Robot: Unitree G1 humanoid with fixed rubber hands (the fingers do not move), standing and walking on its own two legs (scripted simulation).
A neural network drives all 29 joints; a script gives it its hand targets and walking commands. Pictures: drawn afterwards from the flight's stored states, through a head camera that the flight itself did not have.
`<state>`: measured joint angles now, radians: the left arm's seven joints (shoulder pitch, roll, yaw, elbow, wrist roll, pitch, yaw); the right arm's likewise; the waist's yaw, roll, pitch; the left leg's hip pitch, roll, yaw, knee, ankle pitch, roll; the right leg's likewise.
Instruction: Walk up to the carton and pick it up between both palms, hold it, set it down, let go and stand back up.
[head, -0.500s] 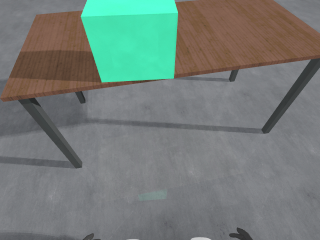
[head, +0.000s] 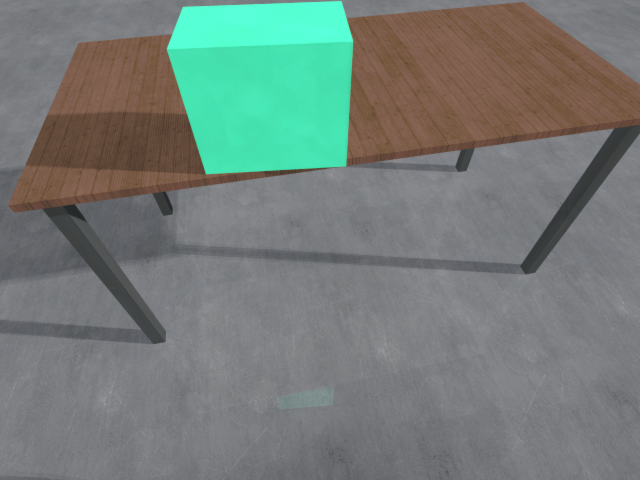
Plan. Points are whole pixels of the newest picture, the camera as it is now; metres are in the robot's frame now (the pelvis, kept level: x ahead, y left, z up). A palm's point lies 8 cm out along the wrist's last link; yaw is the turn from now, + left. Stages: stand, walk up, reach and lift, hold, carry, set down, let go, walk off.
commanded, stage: stand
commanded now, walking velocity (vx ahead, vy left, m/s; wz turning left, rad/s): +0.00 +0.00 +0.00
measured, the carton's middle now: (270, 92) +0.77 +0.10 +0.07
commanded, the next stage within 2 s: walk up in 1.16 s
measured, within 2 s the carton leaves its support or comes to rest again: neither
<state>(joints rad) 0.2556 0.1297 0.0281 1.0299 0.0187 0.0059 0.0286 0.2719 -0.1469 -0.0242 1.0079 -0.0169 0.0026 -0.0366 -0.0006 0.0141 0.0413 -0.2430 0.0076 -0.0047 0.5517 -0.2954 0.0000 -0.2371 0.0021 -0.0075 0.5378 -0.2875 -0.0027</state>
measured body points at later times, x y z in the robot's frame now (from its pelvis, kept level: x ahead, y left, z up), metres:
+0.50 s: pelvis -0.01 +0.00 +0.00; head +0.00 +0.00 +0.45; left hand -0.03 +0.20 -0.16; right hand -0.02 -0.20 -0.16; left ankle +0.00 +0.12 -0.73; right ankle +0.00 -0.12 -0.73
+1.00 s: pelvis -0.02 +0.00 +0.00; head -0.02 +0.00 +0.45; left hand -0.04 +0.20 -0.16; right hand -0.04 -0.20 -0.16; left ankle +0.00 +0.12 -0.73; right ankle +0.00 -0.12 -0.73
